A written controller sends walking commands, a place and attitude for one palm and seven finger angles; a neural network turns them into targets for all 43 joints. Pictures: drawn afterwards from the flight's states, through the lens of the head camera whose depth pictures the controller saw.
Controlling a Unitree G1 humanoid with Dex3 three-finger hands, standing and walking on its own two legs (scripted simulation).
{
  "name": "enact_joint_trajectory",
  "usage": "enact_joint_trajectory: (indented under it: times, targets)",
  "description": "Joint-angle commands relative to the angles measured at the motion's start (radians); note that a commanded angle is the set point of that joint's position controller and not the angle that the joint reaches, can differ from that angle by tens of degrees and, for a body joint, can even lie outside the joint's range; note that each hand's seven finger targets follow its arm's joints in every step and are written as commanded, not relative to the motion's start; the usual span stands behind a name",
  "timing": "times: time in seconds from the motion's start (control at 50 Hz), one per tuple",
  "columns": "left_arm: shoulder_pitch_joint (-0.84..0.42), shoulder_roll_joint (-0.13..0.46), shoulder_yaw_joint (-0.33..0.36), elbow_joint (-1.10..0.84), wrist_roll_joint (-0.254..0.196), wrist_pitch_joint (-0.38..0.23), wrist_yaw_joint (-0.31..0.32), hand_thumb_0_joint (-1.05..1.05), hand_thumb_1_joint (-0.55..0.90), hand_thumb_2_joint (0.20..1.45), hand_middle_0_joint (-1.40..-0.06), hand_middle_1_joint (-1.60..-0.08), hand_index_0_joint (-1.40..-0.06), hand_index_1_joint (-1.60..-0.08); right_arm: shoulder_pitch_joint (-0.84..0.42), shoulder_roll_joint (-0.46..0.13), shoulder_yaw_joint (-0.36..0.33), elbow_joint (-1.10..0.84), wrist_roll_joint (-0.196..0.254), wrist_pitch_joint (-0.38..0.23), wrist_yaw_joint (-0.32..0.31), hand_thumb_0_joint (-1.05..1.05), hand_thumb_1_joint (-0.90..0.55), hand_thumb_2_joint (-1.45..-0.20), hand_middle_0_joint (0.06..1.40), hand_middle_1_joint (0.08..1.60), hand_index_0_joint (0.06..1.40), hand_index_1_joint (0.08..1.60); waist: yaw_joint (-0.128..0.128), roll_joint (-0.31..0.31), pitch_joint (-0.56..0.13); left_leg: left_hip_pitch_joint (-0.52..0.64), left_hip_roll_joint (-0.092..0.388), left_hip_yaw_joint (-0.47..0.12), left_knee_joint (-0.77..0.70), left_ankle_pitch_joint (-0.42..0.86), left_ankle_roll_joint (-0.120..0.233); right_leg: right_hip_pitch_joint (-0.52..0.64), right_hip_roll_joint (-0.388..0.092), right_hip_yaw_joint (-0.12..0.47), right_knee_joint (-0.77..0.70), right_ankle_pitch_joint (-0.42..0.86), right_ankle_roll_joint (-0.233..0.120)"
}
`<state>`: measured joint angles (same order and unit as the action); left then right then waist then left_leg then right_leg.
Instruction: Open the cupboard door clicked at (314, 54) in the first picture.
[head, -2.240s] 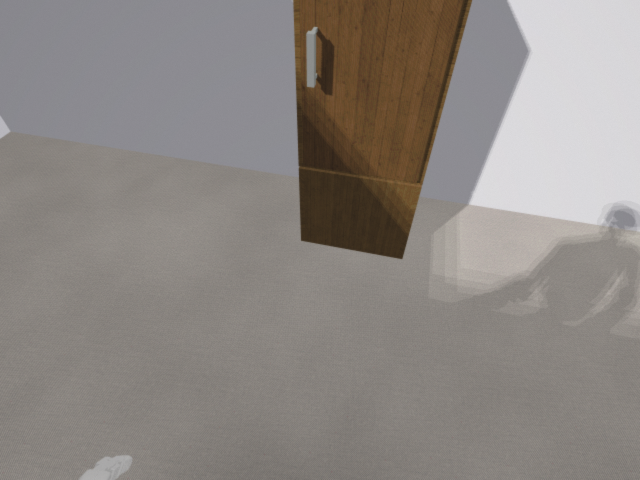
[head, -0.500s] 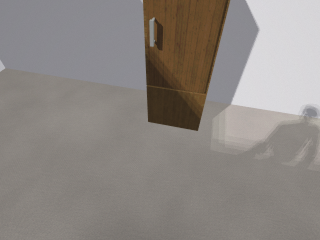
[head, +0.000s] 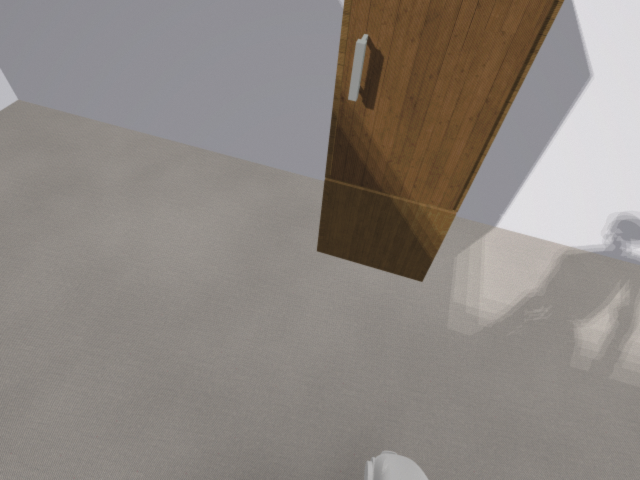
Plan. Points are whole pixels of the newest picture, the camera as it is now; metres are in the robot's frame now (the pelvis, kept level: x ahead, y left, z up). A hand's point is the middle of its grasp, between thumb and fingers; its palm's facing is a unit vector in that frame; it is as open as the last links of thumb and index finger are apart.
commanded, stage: turn to face it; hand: left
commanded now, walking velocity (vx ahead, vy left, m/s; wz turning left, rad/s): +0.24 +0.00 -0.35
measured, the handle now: (359, 67) +0.98 -0.05 +0.03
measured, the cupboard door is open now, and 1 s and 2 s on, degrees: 0 0 0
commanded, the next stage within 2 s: take the last steps up to it in 0.54 s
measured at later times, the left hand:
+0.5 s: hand (219, 405) +0.26 +0.16 -0.18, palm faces -0.09 -0.97 -0.22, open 7.3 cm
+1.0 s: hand (229, 342) +0.36 +0.16 -0.17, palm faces -0.30 -0.94 -0.18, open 7.4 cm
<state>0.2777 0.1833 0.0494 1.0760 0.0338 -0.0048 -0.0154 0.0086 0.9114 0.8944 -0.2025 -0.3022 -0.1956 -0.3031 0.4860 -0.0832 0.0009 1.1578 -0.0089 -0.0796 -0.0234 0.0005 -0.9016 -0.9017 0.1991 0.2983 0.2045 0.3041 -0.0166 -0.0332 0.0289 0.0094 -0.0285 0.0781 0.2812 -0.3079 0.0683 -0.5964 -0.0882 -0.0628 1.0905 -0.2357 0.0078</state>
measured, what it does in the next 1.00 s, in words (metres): walks ahead, turning right: right foot, then left foot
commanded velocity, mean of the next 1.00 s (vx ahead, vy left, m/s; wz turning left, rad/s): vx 0.12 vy -0.03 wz -0.22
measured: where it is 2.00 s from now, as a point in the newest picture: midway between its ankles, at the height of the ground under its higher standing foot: (342, 428)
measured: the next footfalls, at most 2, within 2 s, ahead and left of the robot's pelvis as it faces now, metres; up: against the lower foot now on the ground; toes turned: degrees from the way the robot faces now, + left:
right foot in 0.22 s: +0.26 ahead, -0.11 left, +0.00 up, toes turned -10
left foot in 0.62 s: +0.29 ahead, +0.12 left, +0.00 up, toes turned -5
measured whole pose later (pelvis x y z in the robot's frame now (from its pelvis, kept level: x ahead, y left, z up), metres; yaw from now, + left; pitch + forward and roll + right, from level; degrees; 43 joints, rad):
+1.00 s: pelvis +0.26 -0.01 +0.00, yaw -17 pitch +1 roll -1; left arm 0.23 0.20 0.07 1.05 0.03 0.03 -0.03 0.01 0.91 0.89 -0.20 -0.30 -0.19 -0.30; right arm 0.36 -0.17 -0.05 1.08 -0.04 -0.03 -0.02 0.00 -0.91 -0.90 0.20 0.30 0.20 0.30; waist -0.04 -0.01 0.02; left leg -0.11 0.10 0.19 0.38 -0.27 -0.02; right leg -0.38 -0.07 -0.07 0.74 -0.39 0.01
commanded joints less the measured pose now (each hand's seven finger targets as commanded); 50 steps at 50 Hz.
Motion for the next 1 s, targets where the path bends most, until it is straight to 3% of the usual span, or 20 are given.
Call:
enact_joint_trajectory:
  times: [0.0, 0.06, 0.14, 0.16, 0.18, 0.2, 0.22, 0.24, 0.28, 0.34, 0.46, 0.52, 0.56, 0.58, 0.62, 0.64, 0.7, 0.76, 0.94, 0.98]
  targets:
    - [-0.121, 0.004, -0.003, -0.095, -0.011, -0.017, -0.006, 0.0, 0.9, 0.9, -0.2, -0.3, -0.2, -0.3, 0.111, -0.136, -0.026, 0.012, -0.003, -0.021, -0.028, 0.0, -0.9, -0.9, 0.2, 0.3, 0.2, 0.3, -0.014, 0.144, 0.128, 0.027, 0.225, -0.06, -0.075, 0.694, 0.027, -0.113, 0.015, -0.062, -0.16, 0.078, -0.002]
    - [-0.178, -0.009, -0.006, -0.11, -0.017, -0.023, -0.004, 0.0, 0.9, 0.9, -0.2, -0.3, -0.2, -0.3, 0.116, -0.14, -0.029, 0.027, -0.008, -0.015, -0.033, 0.0, -0.9, -0.9, 0.2, 0.3, 0.2, 0.3, -0.024, 0.171, 0.145, 0.014, 0.226, -0.013, -0.041, 0.847, 0.03, 0.016, 0.061, -0.103, -0.363, 0.088, -0.03]
    - [0.062, 0.042, 0.01, -0.041, -0.006, -0.036, 0.015, 0.0, 0.9, 0.9, -0.2, -0.3, -0.2, -0.3, 0.061, -0.204, -0.052, 0.014, 0.0, -0.003, -0.037, 0.0, -0.9, -0.9, 0.2, 0.3, 0.2, 0.3, 0.083, 0.154, 0.001, 0.04, 0.251, 0.014, 0.265, 1.103, 0.002, 0.318, 0.133, -0.11, -0.488, 0.141, -0.084]
    - [0.172, 0.074, 0.025, -0.011, -0.001, -0.043, 0.018, 0.0, 0.9, 0.9, -0.2, -0.3, -0.2, -0.3, 0.025, -0.209, -0.054, -0.002, 0.006, -0.002, -0.037, 0.0, -0.9, -0.9, 0.2, 0.3, 0.2, 0.3, 0.144, 0.141, -0.035, -0.062, 0.234, 0.026, 0.441, 0.99, -0.019, 0.494, 0.113, -0.083, -0.555, 0.233, -0.1]
    - [0.256, 0.156, 0.044, 0.013, 0.006, -0.058, 0.028, 0.0, 0.9, 0.9, -0.2, -0.3, -0.2, -0.3, 0.045, -0.171, -0.051, -0.012, 0.018, -0.001, -0.027, 0.0, -0.9, -0.9, 0.2, 0.3, 0.2, 0.3, 0.165, -0.001, -0.12, -0.29, 0.146, 0.053, 0.762, 0.589, -0.051, 0.724, -0.085, 0.133, -0.54, 0.573, -0.192]
    - [0.308, 0.221, 0.057, 0.015, -0.012, -0.062, 0.034, 0.0, 0.9, 0.9, -0.2, -0.3, -0.2, -0.3, 0.09, -0.122, -0.049, -0.03, 0.026, -0.007, -0.03, 0.0, -0.9, -0.9, 0.2, 0.3, 0.2, 0.3, 0.13, -0.139, -0.246, -0.461, -0.01, 0.03, 1.131, -0.284, -0.081, 0.83, -0.368, 0.532, -0.605, 1.016, -0.344]
    - [0.239, 0.21, 0.054, -0.011, -0.029, -0.053, 0.043, 0.0, 0.9, 0.9, -0.2, -0.3, -0.2, -0.3, 0.043, -0.14, -0.053, -0.049, 0.026, 0.005, -0.038, 0.0, -0.9, -0.9, 0.2, 0.3, 0.2, 0.3, 0.114, -0.047, -0.214, -0.442, 0.043, -0.115, 1.161, -0.277, -0.059, 0.704, -0.365, 0.496, -0.672, 0.942, -0.381]
    - [0.135, 0.174, 0.048, -0.034, -0.028, -0.042, 0.049, 0.0, 0.9, 0.9, -0.2, -0.3, -0.2, -0.3, -0.015, -0.109, -0.051, -0.064, 0.023, 0.019, -0.032, 0.0, -0.9, -0.9, 0.2, 0.3, 0.2, 0.3, 0.084, -0.044, -0.09, -0.473, 0.081, -0.106, 1.156, -0.234, -0.062, 0.569, -0.335, 0.448, -0.731, 0.751, -0.359]
    - [0.011, 0.1, 0.025, -0.075, -0.022, -0.041, 0.056, 0.0, 0.9, 0.9, -0.2, -0.3, -0.2, -0.3, -0.071, -0.103, -0.042, -0.082, -0.003, 0.043, -0.018, 0.0, -0.9, -0.9, 0.2, 0.3, 0.2, 0.3, 0.024, 0.009, 0.003, -0.457, 0.142, -0.111, 1.069, -0.15, -0.073, 0.311, -0.246, 0.334, -0.778, 0.522, -0.295]
    - [-0.056, 0.094, 0.018, -0.096, -0.009, -0.038, 0.058, 0.0, 0.9, 0.9, -0.2, -0.3, -0.2, -0.3, -0.028, -0.07, -0.036, -0.082, -0.009, 0.077, -0.011, 0.0, -0.9, -0.9, 0.2, 0.3, 0.2, 0.3, -0.041, 0.033, -0.036, -0.343, 0.139, -0.066, 0.82, -0.12, -0.098, 0.193, -0.16, 0.173, -0.786, 0.486, -0.218]
    - [-0.017, 0.126, 0.033, -0.101, -0.006, -0.012, 0.035, 0.0, 0.9, 0.9, -0.2, -0.3, -0.2, -0.3, -0.171, -0.11, -0.042, -0.15, -0.011, 0.083, -0.002, 0.0, -0.9, -0.9, 0.2, 0.3, 0.2, 0.3, 0.007, -0.126, -0.04, -0.363, 0.11, -0.014, 0.566, -0.04, -0.12, 0.236, -0.099, 0.223, -0.793, 0.215, -0.189]
    - [-0.009, 0.148, 0.043, -0.115, -0.007, -0.002, 0.032, 0.0, 0.9, 0.9, -0.2, -0.3, -0.2, -0.3, -0.225, -0.135, -0.045, -0.177, -0.006, 0.074, -0.004, 0.0, -0.9, -0.9, 0.2, 0.3, 0.2, 0.3, 0.021, -0.099, -0.051, -0.32, 0.09, -0.012, 0.441, -0.036, -0.12, 0.284, -0.102, 0.269, -0.764, 0.2, -0.181]
    - [-0.02, 0.144, 0.044, -0.119, -0.014, 0.006, 0.034, 0.0, 0.9, 0.9, -0.2, -0.3, -0.2, -0.3, -0.198, -0.144, -0.046, -0.169, -0.003, 0.065, -0.008, 0.0, -0.9, -0.9, 0.2, 0.3, 0.2, 0.3, 0.0, -0.079, -0.054, -0.197, 0.087, -0.006, 0.264, 0.058, -0.119, 0.245, -0.075, 0.26, -0.704, 0.175, -0.141]
    - [-0.018, 0.123, 0.039, -0.127, -0.019, 0.01, 0.032, 0.0, 0.9, 0.9, -0.2, -0.3, -0.2, -0.3, -0.168, -0.172, -0.051, -0.162, -0.002, 0.057, -0.012, 0.0, -0.9, -0.9, 0.2, 0.3, 0.2, 0.3, -0.01, -0.008, -0.07, -0.103, 0.121, -0.033, 0.162, 0.11, -0.108, 0.21, -0.038, 0.226, -0.645, 0.133, -0.103]
    - [0.007, 0.055, 0.025, -0.143, -0.029, 0.013, 0.026, 0.0, 0.9, 0.9, -0.2, -0.3, -0.2, -0.3, -0.18, -0.29, -0.069, -0.182, -0.014, 0.055, -0.015, 0.0, -0.9, -0.9, 0.2, 0.3, 0.2, 0.3, 0.004, 0.327, -0.038, -0.134, 0.436, -0.357, -0.006, 0.279, 0.048, 0.119, 0.106, 0.045, -0.371, -0.222, -0.001]
    - [-0.008, 0.073, 0.028, -0.139, -0.02, 0.015, 0.026, 0.0, 0.9, 0.9, -0.2, -0.3, -0.2, -0.3, -0.206, -0.275, -0.063, -0.189, -0.021, 0.058, -0.016, 0.0, -0.9, -0.9, 0.2, 0.3, 0.2, 0.3, 0.004, 0.27, -0.005, -0.207, 0.464, -0.387, -0.049, 0.204, 0.097, 0.132, 0.087, 0.068, -0.233, -0.31, 0.002]
    - [0.006, 0.079, 0.041, -0.114, -0.001, 0.019, 0.008, 0.0, 0.9, 0.9, -0.2, -0.3, -0.2, -0.3, -0.224, -0.235, -0.053, -0.19, -0.022, 0.044, -0.02, 0.0, -0.9, -0.9, 0.2, 0.3, 0.2, 0.3, 0.017, 0.184, 0.033, -0.194, 0.373, -0.256, -0.07, 0.087, 0.07, 0.049, 0.064, 0.074, -0.028, -0.209, 0.003]
    - [0.003, 0.052, 0.034, -0.102, -0.002, 0.011, -0.005, 0.0, 0.9, 0.9, -0.2, -0.3, -0.2, -0.3, -0.171, -0.223, -0.064, -0.17, -0.023, 0.029, -0.016, 0.0, -0.9, -0.9, 0.2, 0.3, 0.2, 0.3, 0.003, 0.154, 0.006, -0.1, 0.335, -0.155, -0.062, 0.141, 0.06, 0.015, 0.041, 0.043, -0.03, -0.131, 0.011]
    - [-0.129, 0.031, 0.015, -0.119, -0.007, -0.002, -0.018, 0.0, 0.9, 0.9, -0.2, -0.3, -0.2, -0.3, -0.058, -0.246, -0.081, -0.094, -0.03, 0.031, -0.007, 0.0, -0.9, -0.9, 0.2, 0.3, 0.2, 0.3, -0.052, 0.207, 0.018, -0.042, 0.355, -0.094, -0.032, 0.228, 0.069, 0.128, 0.029, -0.04, -0.402, -0.175, 0.003]
    - [-0.096, 0.026, 0.018, -0.101, -0.008, -0.009, -0.019, 0.0, 0.9, 0.9, -0.2, -0.3, -0.2, -0.3, -0.074, -0.251, -0.082, -0.086, -0.03, 0.036, -0.005, 0.0, -0.9, -0.9, 0.2, 0.3, 0.2, 0.3, -0.026, 0.212, 0.025, -0.109, 0.343, -0.067, 0.01, 0.203, 0.047, 0.239, 0.052, -0.069, -0.508, -0.123, -0.009]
